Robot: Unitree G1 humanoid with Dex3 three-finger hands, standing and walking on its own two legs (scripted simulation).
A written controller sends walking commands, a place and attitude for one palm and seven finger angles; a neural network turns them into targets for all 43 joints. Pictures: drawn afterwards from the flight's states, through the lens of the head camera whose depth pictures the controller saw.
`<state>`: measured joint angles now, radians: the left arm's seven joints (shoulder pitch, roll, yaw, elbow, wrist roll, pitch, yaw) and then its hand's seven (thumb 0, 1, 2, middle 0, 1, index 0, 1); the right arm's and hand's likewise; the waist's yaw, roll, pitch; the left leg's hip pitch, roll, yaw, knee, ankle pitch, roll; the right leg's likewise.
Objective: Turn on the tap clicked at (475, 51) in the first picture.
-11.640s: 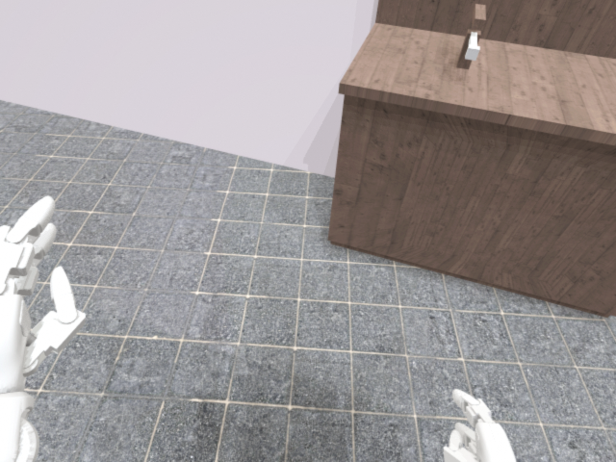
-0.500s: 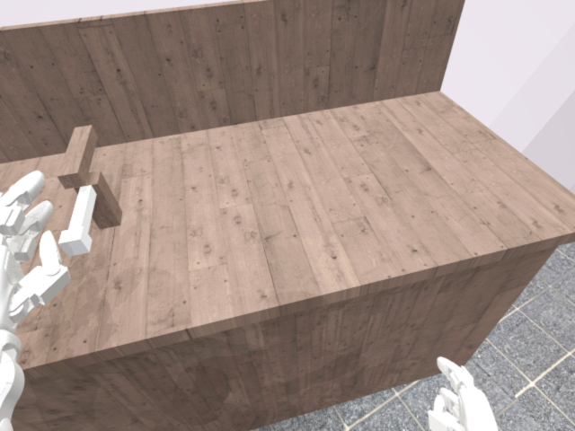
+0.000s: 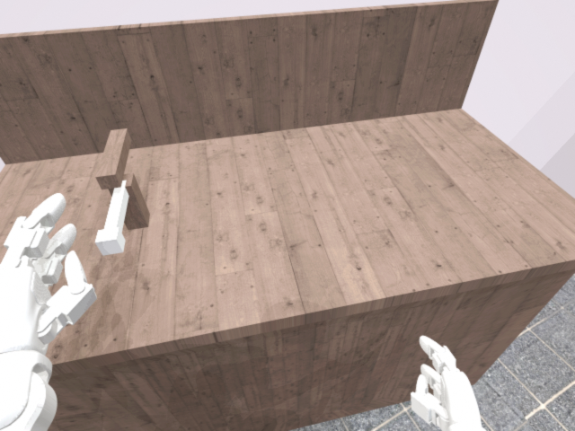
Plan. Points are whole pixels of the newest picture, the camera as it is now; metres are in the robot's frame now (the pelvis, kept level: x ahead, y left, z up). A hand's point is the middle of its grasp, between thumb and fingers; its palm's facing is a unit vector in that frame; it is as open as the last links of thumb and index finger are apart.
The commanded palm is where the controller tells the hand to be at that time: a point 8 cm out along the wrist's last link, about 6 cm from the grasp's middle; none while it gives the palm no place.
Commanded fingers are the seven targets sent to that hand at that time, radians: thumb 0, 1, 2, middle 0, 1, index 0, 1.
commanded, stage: turn the palm inward beside the body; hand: left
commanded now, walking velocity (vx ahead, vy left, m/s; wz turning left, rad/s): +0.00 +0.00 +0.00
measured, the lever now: (110, 241) +0.31 +0.31 +0.12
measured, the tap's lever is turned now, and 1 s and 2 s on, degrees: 0 0 0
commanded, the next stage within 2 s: reach beside the lever's end, fingers flat in 0.96 s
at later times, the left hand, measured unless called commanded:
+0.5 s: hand (94, 304) +0.18 +0.23 +0.17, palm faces +0.47 -0.88 -0.13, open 7.4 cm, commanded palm +0.12 +0.27 +0.18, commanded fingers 0.00 0.90 0.90 -0.20 -0.30 -0.20 -0.30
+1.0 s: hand (112, 303) +0.18 +0.21 +0.18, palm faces +0.48 -0.87 -0.11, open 7.4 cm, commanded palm +0.13 +0.25 +0.18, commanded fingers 0.00 0.90 0.90 -0.20 -0.30 -0.20 -0.30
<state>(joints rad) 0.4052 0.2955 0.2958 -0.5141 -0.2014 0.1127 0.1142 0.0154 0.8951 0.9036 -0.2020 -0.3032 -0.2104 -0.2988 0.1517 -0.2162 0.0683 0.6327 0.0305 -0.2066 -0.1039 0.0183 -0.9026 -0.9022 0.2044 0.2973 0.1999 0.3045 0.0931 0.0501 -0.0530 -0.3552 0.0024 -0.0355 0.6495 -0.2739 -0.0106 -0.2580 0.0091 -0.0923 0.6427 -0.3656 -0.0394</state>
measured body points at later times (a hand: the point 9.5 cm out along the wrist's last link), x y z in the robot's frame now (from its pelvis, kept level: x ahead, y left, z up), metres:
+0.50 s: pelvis +0.00 +0.00 +0.00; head -0.04 -0.02 +0.45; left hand +0.15 +0.27 +0.18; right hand +0.22 -0.20 -0.06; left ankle +0.05 +0.13 -0.72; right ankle -0.01 -0.09 -0.72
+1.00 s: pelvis +0.00 -0.02 +0.00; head -0.04 -0.05 +0.45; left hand +0.15 +0.26 +0.18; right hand +0.23 -0.22 -0.06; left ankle +0.05 +0.13 -0.72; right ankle -0.01 -0.09 -0.72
